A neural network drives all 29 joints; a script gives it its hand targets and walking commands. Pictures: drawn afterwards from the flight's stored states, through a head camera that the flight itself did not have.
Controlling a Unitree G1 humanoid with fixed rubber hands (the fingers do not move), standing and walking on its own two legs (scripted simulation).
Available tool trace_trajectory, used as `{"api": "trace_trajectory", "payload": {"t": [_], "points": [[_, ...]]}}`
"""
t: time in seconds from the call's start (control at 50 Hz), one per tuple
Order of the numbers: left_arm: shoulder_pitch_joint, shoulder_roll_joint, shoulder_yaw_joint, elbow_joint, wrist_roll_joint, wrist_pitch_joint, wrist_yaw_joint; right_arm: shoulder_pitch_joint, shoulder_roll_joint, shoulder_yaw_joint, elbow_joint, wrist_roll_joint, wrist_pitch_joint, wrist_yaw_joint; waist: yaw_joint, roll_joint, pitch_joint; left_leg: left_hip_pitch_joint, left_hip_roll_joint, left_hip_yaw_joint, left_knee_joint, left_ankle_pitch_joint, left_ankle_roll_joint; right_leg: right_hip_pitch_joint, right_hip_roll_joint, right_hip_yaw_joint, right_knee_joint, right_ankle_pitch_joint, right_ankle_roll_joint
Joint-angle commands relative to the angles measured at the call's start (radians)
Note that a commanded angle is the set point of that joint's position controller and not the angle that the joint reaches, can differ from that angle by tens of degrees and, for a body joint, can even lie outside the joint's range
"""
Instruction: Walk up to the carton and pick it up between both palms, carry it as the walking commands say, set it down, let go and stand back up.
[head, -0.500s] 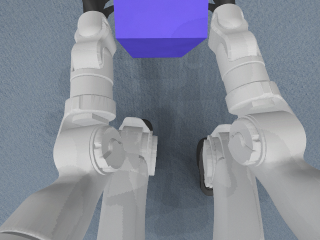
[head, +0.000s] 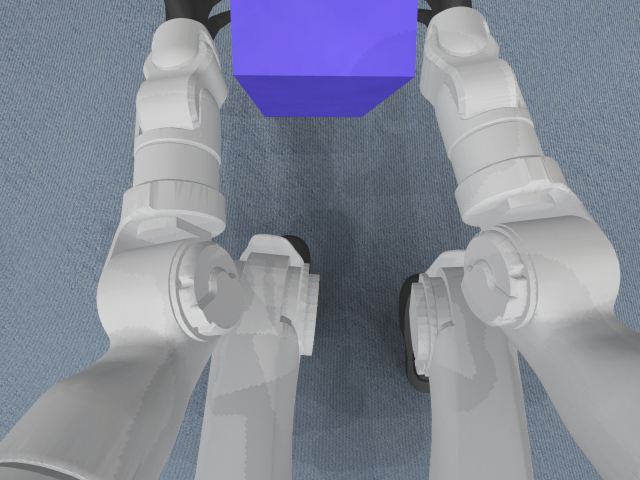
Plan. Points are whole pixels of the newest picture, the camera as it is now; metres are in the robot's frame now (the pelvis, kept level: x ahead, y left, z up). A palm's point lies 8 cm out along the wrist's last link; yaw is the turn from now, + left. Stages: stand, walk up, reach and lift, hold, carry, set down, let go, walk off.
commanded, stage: set down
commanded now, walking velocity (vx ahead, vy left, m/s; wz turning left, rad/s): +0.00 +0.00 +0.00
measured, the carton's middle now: (317, 35) +0.54 +0.09 -0.22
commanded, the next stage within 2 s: none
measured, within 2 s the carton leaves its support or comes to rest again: rests again in 1.52 s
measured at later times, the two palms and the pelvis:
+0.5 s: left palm (201, 26) +0.52 +0.20 -0.15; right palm (444, 25) +0.54 -0.04 -0.18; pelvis +0.01 +0.00 +0.00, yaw +0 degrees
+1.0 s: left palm (198, 30) +0.52 +0.20 -0.16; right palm (441, 24) +0.54 -0.04 -0.18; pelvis +0.01 +0.00 -0.01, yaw +0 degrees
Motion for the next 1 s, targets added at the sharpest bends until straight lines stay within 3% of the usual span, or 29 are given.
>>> {"api": "trace_trajectory", "payload": {"t": [0.0,0.52,0.98], "points": [[-0.414,-0.915,-0.357,0.07,-0.097,0.003,-0.246,-0.592,0.879,0.329,-0.085,0.078,-0.058,0.248,0.012,-0.096,-1.059,0.705,-0.099,0.144,-0.076,0.301,0.037,0.376,0.073,-0.063,-0.234,0.272,-0.012],[-0.366,-0.859,-0.308,0.128,-0.107,-0.039,-0.259,-0.565,0.838,0.35,-0.076,0.072,-0.091,0.236,0.032,-0.157,-0.99,0.612,-0.091,0.134,-0.037,0.328,0.046,0.37,0.062,-0.056,-0.213,0.335,-0.003],[-0.368,-0.791,-0.262,0.166,-0.081,-0.061,-0.249,-0.529,0.752,0.29,-0.026,0.027,-0.1,0.236,0.016,-0.134,-0.891,0.584,-0.08,0.131,-0.032,0.283,0.039,0.32,0.047,-0.062,-0.21,0.294,-0.002]]}}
